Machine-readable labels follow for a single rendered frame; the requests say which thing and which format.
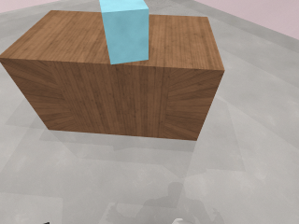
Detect pedestal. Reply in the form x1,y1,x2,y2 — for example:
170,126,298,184
0,10,225,141

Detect carton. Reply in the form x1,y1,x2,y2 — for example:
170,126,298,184
99,0,150,64

